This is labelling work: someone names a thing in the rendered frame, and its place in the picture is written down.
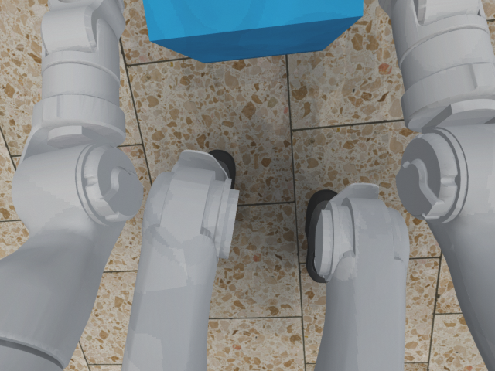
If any right robot forearm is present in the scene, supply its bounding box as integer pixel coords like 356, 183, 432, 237
378, 0, 495, 133

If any robot left thigh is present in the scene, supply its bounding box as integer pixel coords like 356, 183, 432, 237
121, 165, 240, 371

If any robot right foot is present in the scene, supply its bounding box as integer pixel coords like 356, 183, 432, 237
305, 189, 337, 283

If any right robot upper arm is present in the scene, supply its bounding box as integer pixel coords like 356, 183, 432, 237
395, 124, 495, 371

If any left robot forearm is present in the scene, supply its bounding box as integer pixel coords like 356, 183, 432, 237
17, 0, 126, 168

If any left robot upper arm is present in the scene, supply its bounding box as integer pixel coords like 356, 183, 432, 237
0, 142, 144, 371

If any carton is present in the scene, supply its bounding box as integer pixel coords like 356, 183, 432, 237
142, 0, 364, 63

